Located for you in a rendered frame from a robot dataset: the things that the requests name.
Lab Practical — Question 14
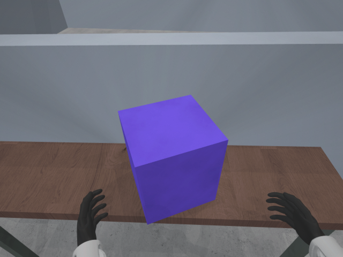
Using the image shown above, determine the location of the carton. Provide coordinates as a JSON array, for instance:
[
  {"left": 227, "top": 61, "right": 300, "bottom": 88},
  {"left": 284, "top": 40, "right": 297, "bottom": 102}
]
[{"left": 118, "top": 95, "right": 228, "bottom": 224}]

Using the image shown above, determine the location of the robot right hand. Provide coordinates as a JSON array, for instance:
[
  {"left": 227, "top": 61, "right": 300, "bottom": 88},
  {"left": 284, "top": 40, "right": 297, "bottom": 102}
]
[{"left": 266, "top": 192, "right": 325, "bottom": 245}]

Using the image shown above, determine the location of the robot left hand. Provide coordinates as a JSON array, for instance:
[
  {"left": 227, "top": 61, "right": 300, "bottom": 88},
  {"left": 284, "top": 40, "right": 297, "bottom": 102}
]
[{"left": 77, "top": 189, "right": 108, "bottom": 246}]

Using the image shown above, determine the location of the left robot forearm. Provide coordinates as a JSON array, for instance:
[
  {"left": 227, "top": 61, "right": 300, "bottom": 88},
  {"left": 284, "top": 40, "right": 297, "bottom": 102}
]
[{"left": 72, "top": 240, "right": 106, "bottom": 257}]

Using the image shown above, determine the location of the right robot forearm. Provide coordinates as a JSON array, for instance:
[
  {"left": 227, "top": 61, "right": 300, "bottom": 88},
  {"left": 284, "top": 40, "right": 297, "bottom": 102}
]
[{"left": 309, "top": 236, "right": 343, "bottom": 257}]

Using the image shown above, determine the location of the table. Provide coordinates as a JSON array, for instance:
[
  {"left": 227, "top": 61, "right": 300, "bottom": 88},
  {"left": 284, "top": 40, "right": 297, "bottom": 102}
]
[{"left": 0, "top": 141, "right": 343, "bottom": 257}]

